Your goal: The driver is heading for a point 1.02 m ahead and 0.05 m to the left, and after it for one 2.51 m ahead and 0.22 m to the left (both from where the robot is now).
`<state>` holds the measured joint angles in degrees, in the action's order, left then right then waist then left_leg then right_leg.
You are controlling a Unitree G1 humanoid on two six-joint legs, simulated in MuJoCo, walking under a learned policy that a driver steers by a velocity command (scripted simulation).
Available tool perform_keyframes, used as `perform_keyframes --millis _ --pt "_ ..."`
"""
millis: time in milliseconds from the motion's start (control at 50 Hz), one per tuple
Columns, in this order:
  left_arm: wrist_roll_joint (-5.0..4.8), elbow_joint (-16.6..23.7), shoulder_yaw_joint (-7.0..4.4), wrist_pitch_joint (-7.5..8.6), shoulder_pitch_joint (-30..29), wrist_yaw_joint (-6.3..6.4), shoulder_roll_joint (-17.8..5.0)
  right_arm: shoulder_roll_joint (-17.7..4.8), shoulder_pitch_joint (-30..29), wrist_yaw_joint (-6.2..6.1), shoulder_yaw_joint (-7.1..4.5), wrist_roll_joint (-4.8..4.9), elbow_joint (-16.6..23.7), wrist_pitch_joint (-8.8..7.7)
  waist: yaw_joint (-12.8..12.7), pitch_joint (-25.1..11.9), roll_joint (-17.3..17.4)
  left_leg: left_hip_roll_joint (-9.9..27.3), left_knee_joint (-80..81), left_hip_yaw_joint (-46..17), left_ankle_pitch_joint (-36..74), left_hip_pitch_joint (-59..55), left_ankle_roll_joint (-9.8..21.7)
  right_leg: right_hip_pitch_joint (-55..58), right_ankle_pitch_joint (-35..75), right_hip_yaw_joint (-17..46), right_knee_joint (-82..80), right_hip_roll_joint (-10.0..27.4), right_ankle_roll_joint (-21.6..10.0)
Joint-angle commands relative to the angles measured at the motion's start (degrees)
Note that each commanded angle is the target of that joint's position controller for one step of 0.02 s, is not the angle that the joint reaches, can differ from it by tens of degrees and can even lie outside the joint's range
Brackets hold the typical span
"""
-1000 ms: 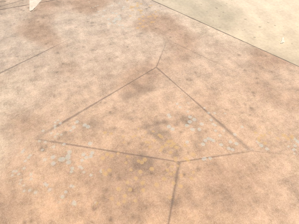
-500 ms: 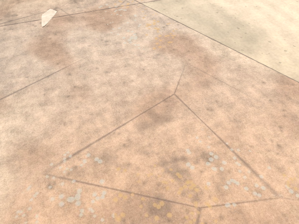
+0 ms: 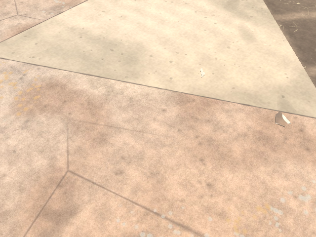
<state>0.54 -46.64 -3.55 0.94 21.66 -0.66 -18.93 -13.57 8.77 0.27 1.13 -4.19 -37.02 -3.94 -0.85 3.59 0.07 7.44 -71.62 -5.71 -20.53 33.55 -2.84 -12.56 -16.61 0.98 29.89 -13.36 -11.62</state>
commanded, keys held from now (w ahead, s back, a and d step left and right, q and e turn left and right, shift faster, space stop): w+e+shift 0.32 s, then w+shift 0.06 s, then w+q+shift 0.62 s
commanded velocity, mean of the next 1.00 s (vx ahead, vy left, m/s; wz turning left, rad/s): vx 1.00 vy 0.00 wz -0.13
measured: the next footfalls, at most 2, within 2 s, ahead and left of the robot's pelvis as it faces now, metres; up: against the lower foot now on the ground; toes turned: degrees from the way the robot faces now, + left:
left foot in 0.24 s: +0.47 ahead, +0.14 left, +0.00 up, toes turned -17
right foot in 0.66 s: +0.74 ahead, -0.23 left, +0.00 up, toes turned -20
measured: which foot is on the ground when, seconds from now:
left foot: up 0.00-0.22, down 0.24-0.66, up 0.68-1.00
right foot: down 0.00-0.24, up 0.26-0.64, down 0.66-1.00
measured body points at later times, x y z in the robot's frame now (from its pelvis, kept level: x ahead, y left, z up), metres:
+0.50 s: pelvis +0.46 +0.01 +0.01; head +0.48 +0.00 +0.46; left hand +0.79 +0.14 -0.04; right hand +0.30 -0.24 -0.11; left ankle +0.43 +0.15 -0.72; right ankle +0.49 -0.13 -0.65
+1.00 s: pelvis +0.90 -0.16 +0.00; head +0.93 -0.16 +0.45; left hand +0.87 +0.13 -0.13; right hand +1.09 -0.44 -0.08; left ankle +1.11 -0.09 -0.67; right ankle +0.70 -0.21 -0.72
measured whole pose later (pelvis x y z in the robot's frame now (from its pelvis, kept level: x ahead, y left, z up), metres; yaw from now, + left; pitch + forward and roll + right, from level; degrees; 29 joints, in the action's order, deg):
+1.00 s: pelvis +0.90 -0.16 +0.00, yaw -5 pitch +1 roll -2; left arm 1.0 -53.1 -2.6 6.6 28.0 0.5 -17.7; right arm -19.2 2.2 4.9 -2.5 -1.2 -40.3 -0.3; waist -3.3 2.0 1.9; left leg 4.1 -49.3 6.9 2.1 45.1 6.5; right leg 11.4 -23.2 -15.4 10.9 -2.1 0.2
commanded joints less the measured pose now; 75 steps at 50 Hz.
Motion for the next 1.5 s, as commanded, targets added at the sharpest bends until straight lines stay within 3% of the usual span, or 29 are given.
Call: perform_keyframes --millis 20,140,180,220,240,260,280,340,420,520,600,640,660,680,700,740,880,1000,1060,1080,1100,1120,1140,1180,1260,1320,1440,1460,1500 --pt "-0.35 5.3 -2.05 3.07 -3.1 0.29 -8.4 -7.7 -2.7 0.33 -1.71 -0.06 5.1 1.32 2.3 3.6 3.1 0.4 12.5 5.1 5.0 0.9 -2.2 -9.7 7.6 21.0 -20.8 13.4 -8.2" --pt "-1.16 2.9 -3.13 3.48 2.4 -0.06 -10.0 -7.0 -12.8 0.97 -1.0 2.33 8.5 0.45 -3.7 0.0 -1.9 -5.6 36.4 6.1 26.9 -7.6 0.5 1.1 33.6 21.4 -17.3 13.5 -2.1" --pt "-1.05 3.1 -3.53 3.37 0.8 0.55 -11.5 -9.4 -8.6 0.33 -1.88 2.42 7.4 0.27 -1.2 -3.5 -2.2 -8.3 41.2 5.0 22.8 -16.2 1.6 5.3 45.0 22.1 -10.6 13.5 0.5" --pt "-0.11 3.7 -4.09 3.54 -3.5 0.28 -14.9 -14.8 9.1 -1.36 -4.48 3.19 3.0 0.01 9.3 -13.3 -2.5 -8.7 40.2 4.8 13.4 -35.8 2.5 3.6 51.8 21.7 10.3 12.6 3.0" --pt "0.38 4.6 -3.01 4.33 -5.7 0.12 -10.8 -18.2 21.9 -2.76 -6.12 2.33 0.3 -0.13 15.0 -19.2 0.1 -1.8 38.7 -0.9 0.9 -49.9 3.7 -4.5 41.2 18.7 27.2 10.2 3.8" --pt "-0.85 7.0 -0.31 4.51 -2.9 0.23 0.0 -21.2 24.9 -3.18 -6.84 -0.37 -0.5 -0.41 11.2 -23.5 16.7 14.9 45.8 -24.5 -19.2 -61.3 6.6 -21.5 -11.5 12.4 45.7 3.6 4.5" --pt "-1.74 8.9 0.47 3.94 0.6 0.37 -2.6 -21.1 17.1 -2.26 -7.32 -0.05 0.6 -0.14 5.6 -25.4 23.3 19.2 56.6 -47.1 -27.3 -57.6 9.6 -28.7 -9.8 8.7 52.0 5.9 4.1" --pt "1.4 7.2 -0.14 1.52 -8.3 -1.19 -6.1 -9.8 8.5 -1.33 -5.14 0.76 -0.2 0.2 4.3 -7.4 2.0 11.0 57.1 -20.9 -11.5 -36.2 8.6 -27.8 1.4 4.9 47.1 14.4 5.2" --pt "2.3 10.7 2.25 0.38 -12.3 -3.16 0.4 -6.5 14.4 0.32 -3.81 2.28 -7.4 -2.55 1.5 -1.1 4.4 7.5 61.3 -8.4 4.5 -27.4 9.6 -29.3 1.6 7.9 41.4 15.9 5.9" --pt "2.45 15.9 3.95 1.77 -25.3 -4.66 -1.7 -10.0 14.5 0.86 -4.42 3.53 -9.8 -3.03 0.1 4.3 2.4 2.5 70.7 2.7 20.0 -19.9 11.1 -22.0 14.2 -2.6 14.6 15.8 7.4" --pt "2.12 14.8 3.63 2.62 -24.6 -3.46 -3.2 -16.4 17.6 1.01 -5.62 3.76 -12.1 -2.94 -1.3 0.1 3.5 4.6 64.1 4.5 54.3 -26.8 11.2 -6.6 12.0 -4.7 7.2 11.9 6.2" --pt "2.72 9.1 1.56 3.05 -6.4 -1.39 -6.7 -18.2 17.2 0.36 -5.97 3.85 -12.8 -2.13 -10.6 -10.5 5.0 2.7 39.2 5.4 60.6 -24.8 9.6 14.3 7.3 -3.3 3.4 10.1 5.5" --pt "3.76 6.7 -0.16 3.16 2.8 0.05 -10.9 -15.0 17.0 0.45 -5.14 3.87 -11.7 -2.12 -13.8 -16.5 2.5 -1.0 21.4 6.0 43.1 -13.2 8.9 28.6 -2.0 5.1 3.4 19.1 5.4" --pt "5.32 6.7 -1.24 3.8 5.2 0.93 -15.2 -4.4 22.2 0.59 -3.25 4.57 -9.4 -2.05 -7.8 -24.5 -13.0 -7.3 -0.4 3.9 -7.1 1.8 8.7 39.6 -21.1 30.1 -2.3 37.1 3.9" --pt "3.74 7.4 -1.33 3.19 4.0 1.05 -14.2 -8.5 20.4 0.43 -4.15 5.63 -7.9 -1.4 -8.2 -27.2 -11.6 -8.1 -8.2 0.1 -4.5 6.3 9.8 34.6 -25.5 44.9 -13.0 40.1 2.8" --pt "2.42 6.2 0.13 3.77 -4.5 0.85 -5.8 -8.6 13.3 0.8 -4.38 4.62 -7.7 -0.52 -3.9 -8.3 -4.6 -2.9 -4.1 1.5 6.0 9.6 9.3 18.7 -12.4 26.2 -14.4 33.7 3.1" --pt "0.1 0.6 1.46 6.86 -3.3 0.41 1.3 -3.3 2.7 3.49 -3.7 2.68 -4.3 3.81 1.9 2.0 -4.2 0.5 3.8 5.5 14.5 10.9 6.9 6.8 20.2 -5.0 -22.1 25.5 7.4" --pt "0.41 -1.1 0.48 7.06 -1.0 1.78 -4.9 -5.1 -7.2 5.47 -2.39 3.02 -0.3 3.28 3.0 2.9 -1.7 -7.4 28.3 17.1 26.4 -3.0 11.3 10.2 56.5 -17.6 -20.5 23.7 10.7" --pt "0.33 0.7 -0.89 4.68 -3.4 3.29 -9.9 -9.6 12.8 4.33 -4.08 1.92 -6.2 2.78 12.9 -7.7 -3.7 -14.4 31.9 17.3 22.1 -25.0 13.6 10.7 78.8 -15.9 9.9 26.0 11.5" --pt "0.23 1.5 -1.0 4.09 -5.2 2.83 -9.9 -11.7 24.0 2.93 -5.52 1.85 -9.8 2.53 16.9 -12.5 -2.2 -13.9 35.5 12.4 24.4 -37.9 15.6 4.5 66.3 -14.4 27.9 25.6 11.8" --pt "-0.21 1.1 -0.77 4.09 -6.6 1.44 -6.3 -14.3 21.6 0.89 -7.28 3.83 -9.8 3.16 15.0 -9.4 8.2 -9.1 40.8 4.4 30.9 -44.8 17.1 -8.9 4.4 -14.3 50.3 13.4 13.4" --pt "0.07 6.2 0.73 4.57 3.6 1.71 -2.1 -23.3 17.7 1.13 -8.72 1.8 -7.7 3.68 4.8 -17.2 14.2 6.7 34.4 -19.7 75.5 -59.6 28.4 -27.2 -16.8 -7.1 72.6 9.4 16.5" --pt "-0.97 10.5 1.22 7.59 -1.3 1.44 -5.9 -21.8 13.6 1.58 -8.93 3.79 -1.0 2.3 8.3 -31.8 9.4 10.6 45.5 -37.6 43.4 -65.4 34.6 -31.3 -16.6 10.3 73.4 8.3 16.6" --pt "-1.87 12.3 0.31 7.95 -8.6 2.36 -7.2 -16.1 3.5 1.84 -8.11 5.57 1.3 0.18 1.7 -13.5 -7.6 5.9 54.3 -33.4 25.9 -44.3 28.1 -32.6 -11.1 9.3 58.2 13.1 14.6" --pt "0.71 12.5 -0.5 4.64 -9.1 3.11 -5.7 -12.3 -1.5 0.51 -7.23 5.58 2.9 -0.02 -3.2 -2.7 -7.4 -4.1 54.3 -16.3 46.2 -13.3 22.3 -17.8 -8.0 6.7 36.3 16.1 17.5" --pt "0.51 15.0 0.91 4.16 -14.9 3.16 -0.2 -14.0 0.1 -2.14 -8.51 6.24 2.2 2.99 -0.8 -8.7 -2.2 -11.7 48.1 -10.1 52.4 -11.2 15.9 -11.2 5.1 2.7 16.7 9.9 18.3" --pt "-0.87 16.2 -0.97 3.85 -19.8 1.97 -3.3 -9.8 0.3 -3.57 -8.07 5.82 3.8 6.08 0.8 -10.3 7.5 -12.7 39.1 -19.8 23.3 -15.1 8.5 -3.8 20.0 7.7 -3.9 7.8 17.1" --pt "-0.46 14.9 -1.45 4.3 -16.2 2.05 -3.6 -8.5 -1.6 -3.27 -7.65 5.71 4.8 5.94 -1.3 -11.0 7.2 -13.6 32.9 -19.2 18.6 -15.0 7.3 1.1 26.1 8.3 -8.9 10.5 15.6" --pt "2.14 15.9 -1.13 3.44 -11.2 2.93 -5.0 -3.0 7.0 -2.43 -5.71 4.37 5.4 5.43 1.7 -19.9 -9.3 -21.8 7.5 -8.3 -24.7 0.5 2.2 23.6 56.4 29.0 -3.6 32.9 2.2"
Keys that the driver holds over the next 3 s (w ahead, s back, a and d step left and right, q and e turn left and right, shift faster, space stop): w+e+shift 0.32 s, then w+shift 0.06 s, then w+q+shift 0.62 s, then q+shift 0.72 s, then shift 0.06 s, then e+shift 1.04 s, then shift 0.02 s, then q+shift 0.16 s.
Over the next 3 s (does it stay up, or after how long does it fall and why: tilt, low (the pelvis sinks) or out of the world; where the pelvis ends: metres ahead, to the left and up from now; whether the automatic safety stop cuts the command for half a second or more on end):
stays up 1.31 -0.19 0.02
